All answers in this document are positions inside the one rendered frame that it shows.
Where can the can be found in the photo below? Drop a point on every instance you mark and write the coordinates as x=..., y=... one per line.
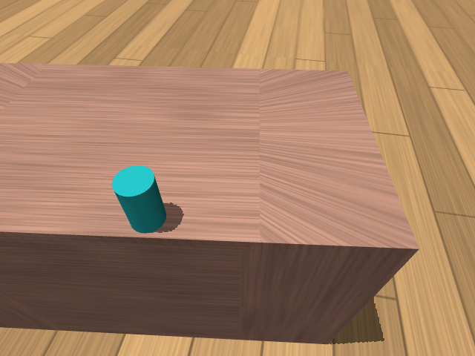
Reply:
x=138, y=194

